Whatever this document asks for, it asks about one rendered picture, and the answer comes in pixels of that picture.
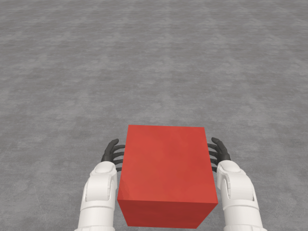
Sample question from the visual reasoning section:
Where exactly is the carton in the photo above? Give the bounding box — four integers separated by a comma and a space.
117, 125, 218, 229

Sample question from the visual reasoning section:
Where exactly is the robot right forearm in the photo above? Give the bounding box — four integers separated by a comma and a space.
217, 160, 267, 231

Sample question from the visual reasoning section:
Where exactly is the left robot hand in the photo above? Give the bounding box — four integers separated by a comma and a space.
101, 139, 125, 172

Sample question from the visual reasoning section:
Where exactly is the right robot hand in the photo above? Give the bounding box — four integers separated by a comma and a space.
207, 137, 231, 172

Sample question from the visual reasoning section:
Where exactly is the robot left forearm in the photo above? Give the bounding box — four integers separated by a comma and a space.
74, 161, 117, 231

